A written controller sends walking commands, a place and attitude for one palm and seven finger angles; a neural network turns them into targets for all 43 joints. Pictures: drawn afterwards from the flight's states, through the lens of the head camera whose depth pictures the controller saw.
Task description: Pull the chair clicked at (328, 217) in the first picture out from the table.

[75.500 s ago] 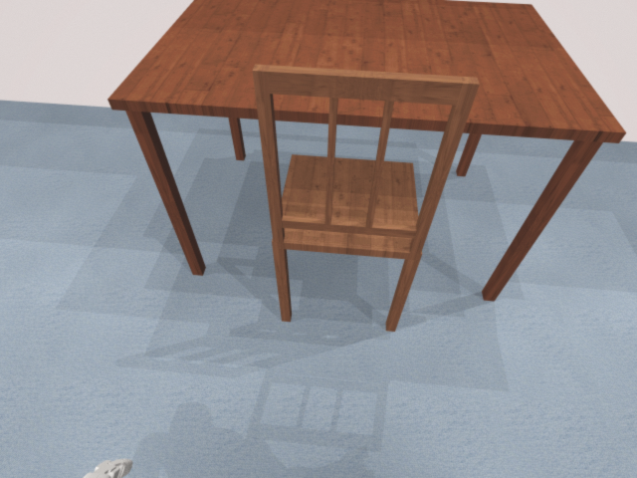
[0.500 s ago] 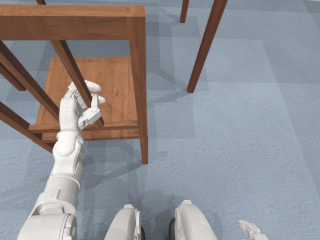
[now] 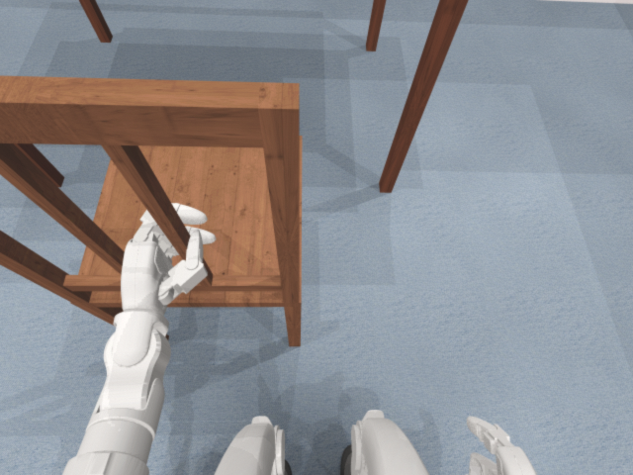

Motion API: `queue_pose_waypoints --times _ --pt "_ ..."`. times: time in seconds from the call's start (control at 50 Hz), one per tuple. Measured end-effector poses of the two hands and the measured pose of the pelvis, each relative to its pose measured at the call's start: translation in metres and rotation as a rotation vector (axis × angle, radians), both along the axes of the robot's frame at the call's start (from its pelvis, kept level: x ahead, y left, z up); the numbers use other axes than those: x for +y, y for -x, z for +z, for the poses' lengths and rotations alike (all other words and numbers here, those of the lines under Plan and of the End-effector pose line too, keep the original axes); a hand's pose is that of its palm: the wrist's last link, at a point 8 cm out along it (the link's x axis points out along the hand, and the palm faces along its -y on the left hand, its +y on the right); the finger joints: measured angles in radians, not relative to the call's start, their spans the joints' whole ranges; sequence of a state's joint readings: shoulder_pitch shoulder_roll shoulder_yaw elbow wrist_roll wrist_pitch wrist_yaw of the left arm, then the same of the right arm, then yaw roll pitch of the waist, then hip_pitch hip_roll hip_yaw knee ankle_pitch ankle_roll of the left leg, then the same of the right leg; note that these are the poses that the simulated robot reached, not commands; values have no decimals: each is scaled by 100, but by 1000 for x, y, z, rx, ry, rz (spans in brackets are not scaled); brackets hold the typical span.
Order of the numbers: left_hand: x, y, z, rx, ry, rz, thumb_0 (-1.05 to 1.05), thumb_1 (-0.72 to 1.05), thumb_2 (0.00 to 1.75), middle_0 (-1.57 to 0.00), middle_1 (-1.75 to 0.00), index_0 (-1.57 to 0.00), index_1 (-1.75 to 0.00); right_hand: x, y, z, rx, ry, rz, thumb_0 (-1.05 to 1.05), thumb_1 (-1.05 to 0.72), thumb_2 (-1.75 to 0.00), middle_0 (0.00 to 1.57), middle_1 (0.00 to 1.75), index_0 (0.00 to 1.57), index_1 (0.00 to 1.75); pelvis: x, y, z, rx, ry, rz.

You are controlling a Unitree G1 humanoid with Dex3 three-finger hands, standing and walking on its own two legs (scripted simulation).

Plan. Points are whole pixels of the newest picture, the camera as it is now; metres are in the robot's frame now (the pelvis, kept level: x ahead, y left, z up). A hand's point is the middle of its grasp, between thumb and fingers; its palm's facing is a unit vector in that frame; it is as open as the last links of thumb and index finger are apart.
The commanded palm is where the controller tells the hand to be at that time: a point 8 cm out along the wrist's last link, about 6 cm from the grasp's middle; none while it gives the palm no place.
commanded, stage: step backward, pulling the chair out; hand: left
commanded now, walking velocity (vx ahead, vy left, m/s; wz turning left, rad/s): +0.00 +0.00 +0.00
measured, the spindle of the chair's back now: (86, 231) +0.39 +0.28 +0.03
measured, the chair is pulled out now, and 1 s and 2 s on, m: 0.36 0.42 0.58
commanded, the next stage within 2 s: none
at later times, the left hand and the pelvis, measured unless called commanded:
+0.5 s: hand (200, 260) +0.36 +0.15 +0.02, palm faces -0.02 -0.99 -0.13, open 4.8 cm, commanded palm +0.33 +0.20 +0.02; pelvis +0.02 +0.02 +0.09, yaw +0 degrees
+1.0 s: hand (209, 298) +0.32 +0.13 +0.02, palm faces +0.02 -0.99 -0.16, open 4.9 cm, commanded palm +0.29 +0.18 +0.03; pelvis -0.02 -0.01 +0.09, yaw -1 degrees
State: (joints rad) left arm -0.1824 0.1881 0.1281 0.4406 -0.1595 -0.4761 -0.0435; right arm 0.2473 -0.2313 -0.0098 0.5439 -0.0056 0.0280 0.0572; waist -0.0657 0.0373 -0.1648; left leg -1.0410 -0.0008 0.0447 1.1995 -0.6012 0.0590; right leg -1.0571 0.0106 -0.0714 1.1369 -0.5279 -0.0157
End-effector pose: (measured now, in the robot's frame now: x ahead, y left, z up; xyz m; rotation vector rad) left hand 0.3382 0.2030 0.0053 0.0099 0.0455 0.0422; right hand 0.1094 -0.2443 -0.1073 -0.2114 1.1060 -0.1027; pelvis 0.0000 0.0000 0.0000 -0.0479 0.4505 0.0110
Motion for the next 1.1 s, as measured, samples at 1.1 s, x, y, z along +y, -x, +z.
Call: queue_pose_waypoints --times 1.1 --pt "-31 63 36 471 -135 24 4 77 83 -33 -112 -50 -145 -26 53 81 18 68 -114 1 -90 -90 20 30 20 30 -15 36 93 -350 -31 -24"
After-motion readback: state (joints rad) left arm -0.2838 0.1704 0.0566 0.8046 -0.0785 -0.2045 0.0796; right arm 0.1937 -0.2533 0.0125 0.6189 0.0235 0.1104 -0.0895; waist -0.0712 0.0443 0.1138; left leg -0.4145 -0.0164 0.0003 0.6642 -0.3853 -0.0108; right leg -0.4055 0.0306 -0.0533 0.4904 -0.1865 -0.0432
